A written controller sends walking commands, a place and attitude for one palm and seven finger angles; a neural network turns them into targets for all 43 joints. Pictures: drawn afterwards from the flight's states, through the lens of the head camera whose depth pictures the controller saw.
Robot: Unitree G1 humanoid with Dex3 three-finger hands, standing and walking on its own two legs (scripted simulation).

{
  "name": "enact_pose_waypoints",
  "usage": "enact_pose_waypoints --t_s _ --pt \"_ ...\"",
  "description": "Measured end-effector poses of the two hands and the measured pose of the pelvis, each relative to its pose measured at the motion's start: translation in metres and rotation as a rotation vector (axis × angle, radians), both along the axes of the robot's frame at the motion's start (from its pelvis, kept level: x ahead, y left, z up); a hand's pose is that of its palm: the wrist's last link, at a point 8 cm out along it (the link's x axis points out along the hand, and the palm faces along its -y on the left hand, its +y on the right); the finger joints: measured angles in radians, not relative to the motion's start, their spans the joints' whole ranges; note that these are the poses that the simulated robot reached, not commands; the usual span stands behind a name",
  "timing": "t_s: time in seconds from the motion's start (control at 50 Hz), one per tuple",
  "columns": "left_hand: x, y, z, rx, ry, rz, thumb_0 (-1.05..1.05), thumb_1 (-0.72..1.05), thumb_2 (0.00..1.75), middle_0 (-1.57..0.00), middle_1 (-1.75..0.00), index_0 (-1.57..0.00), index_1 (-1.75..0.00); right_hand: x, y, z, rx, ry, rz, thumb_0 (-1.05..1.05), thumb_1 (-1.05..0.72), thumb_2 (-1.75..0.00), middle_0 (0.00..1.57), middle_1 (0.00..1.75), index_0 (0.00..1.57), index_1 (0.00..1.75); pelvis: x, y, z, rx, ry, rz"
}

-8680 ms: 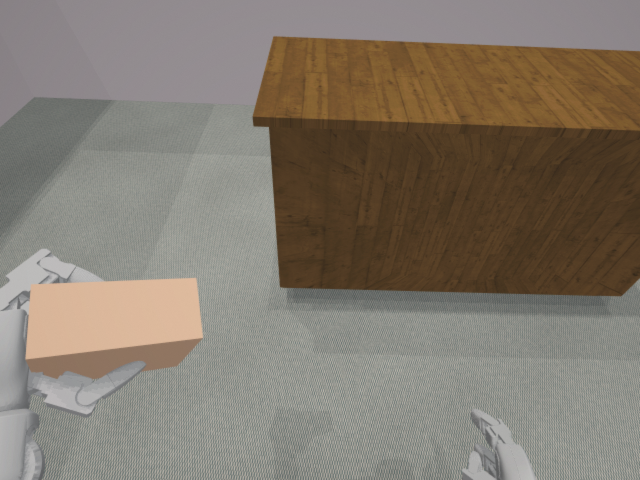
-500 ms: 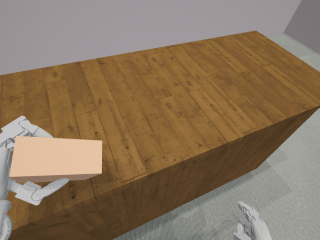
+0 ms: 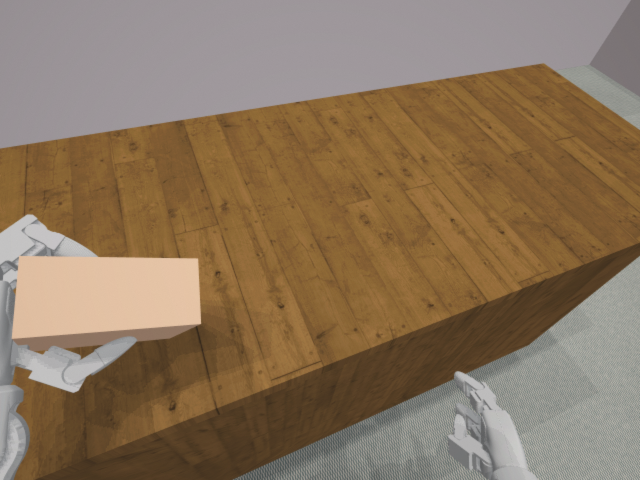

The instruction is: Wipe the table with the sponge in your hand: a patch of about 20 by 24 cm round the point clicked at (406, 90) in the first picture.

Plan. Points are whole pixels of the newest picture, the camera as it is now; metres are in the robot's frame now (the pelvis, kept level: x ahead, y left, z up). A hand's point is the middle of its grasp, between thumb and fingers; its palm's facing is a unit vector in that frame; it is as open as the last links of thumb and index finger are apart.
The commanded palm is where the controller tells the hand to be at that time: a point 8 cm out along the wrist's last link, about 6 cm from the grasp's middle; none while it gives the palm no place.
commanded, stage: look again from close up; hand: left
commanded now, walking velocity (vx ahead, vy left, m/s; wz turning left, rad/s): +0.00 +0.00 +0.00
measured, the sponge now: (136, 304) +0.24 +0.21 +0.14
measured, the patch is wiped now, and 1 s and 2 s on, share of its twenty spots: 0.00 0.00 0.00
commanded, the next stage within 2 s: shuffle to correct the standing spot in 0.32 s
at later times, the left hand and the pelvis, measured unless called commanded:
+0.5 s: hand (95, 303) +0.22 +0.24 +0.16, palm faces +0.37 -0.84 -0.39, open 10.1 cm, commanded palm +0.17 +0.27 +0.18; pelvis +0.01 -0.01 +0.00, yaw +0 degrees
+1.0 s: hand (159, 314) +0.22 +0.18 +0.16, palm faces +0.32 -0.85 -0.42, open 10.1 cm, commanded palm +0.16 +0.21 +0.18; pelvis +0.00 -0.06 +0.00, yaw -1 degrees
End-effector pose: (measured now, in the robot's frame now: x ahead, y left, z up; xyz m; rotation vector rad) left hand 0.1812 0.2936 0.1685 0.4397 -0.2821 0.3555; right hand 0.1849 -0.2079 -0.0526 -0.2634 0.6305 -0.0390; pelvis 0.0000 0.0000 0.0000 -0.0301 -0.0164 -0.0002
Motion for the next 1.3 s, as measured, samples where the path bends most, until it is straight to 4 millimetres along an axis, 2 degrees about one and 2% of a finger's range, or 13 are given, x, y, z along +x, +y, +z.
enact_pose_waypoints --t_s 0.22,0.4,0.58,0.76,0.92,1.14,1.3 --pt "0.003 -0.005 -0.001 0.002 0.026 0.0 -0.01 -0.49 1.0 -0.73 -1.34 -0.75 -1.34 -0.006 -0.008 -0.007 -0.004 0.047 -0.029 0.01 -0.91 -0.9 0.2 0.3 0.21 0.3 0.004 -0.001 0.001 0.003 0.004 0.005" --pt "0.004 -0.014 0.003 0.015 0.036 -0.006 -0.01 -0.49 1.0 -0.73 -1.34 -0.75 -1.34 -0.013 -0.017 -0.013 0.007 0.07 -0.051 0.01 -0.91 -0.9 0.2 0.3 0.21 0.3 0.006 -0.008 0.002 0.004 0.005 0.007" --pt "0.005 -0.022 0.002 0.005 0.049 0.004 -0.01 -0.49 1.0 -0.73 -1.34 -0.75 -1.34 -0.011 -0.029 -0.012 0.01 0.067 -0.064 0.01 -0.91 -0.9 0.2 0.3 0.21 0.3 0.007 -0.019 0.003 0.009 0.004 0.003" --pt "0.006 -0.044 0.004 0.001 0.051 -0.015 -0.01 -0.49 1.01 -0.73 -1.34 -0.75 -1.34 -0.007 -0.045 -0.008 0.025 0.046 -0.061 0.01 -0.91 -0.9 0.2 0.3 0.21 0.3 0.003 -0.037 0.002 0.009 0.01 -0.003" --pt "0.004 -0.065 0.005 0.015 0.073 -0.037 -0.01 -0.49 1.01 -0.73 -1.34 -0.75 -1.34 -0.01 -0.068 -0.012 0.019 0.053 -0.081 0.01 -0.91 -0.9 0.2 0.3 0.21 0.3 0.001 -0.055 0.001 0.005 0.019 -0.009" --pt "-0.006 -0.089 0.016 0.106 0.051 -0.102 -0.01 -0.49 1.01 -0.73 -1.34 -0.75 -1.34 -0.03 -0.099 -0.019 -0.016 0.073 -0.117 0.01 -0.91 -0.9 0.2 0.3 0.21 0.3 -0.015 -0.073 -0.003 -0.001 0.034 -0.01" --pt "-0.026 -0.086 0.012 0.112 0.061 -0.107 -0.01 -0.49 1.01 -0.73 -1.34 -0.75 -1.34 -0.061 -0.105 -0.026 -0.024 0.099 -0.154 0.01 -0.91 -0.9 0.2 0.3 0.21 0.3 -0.031 -0.07 -0.007 0.0 0.036 -0.018"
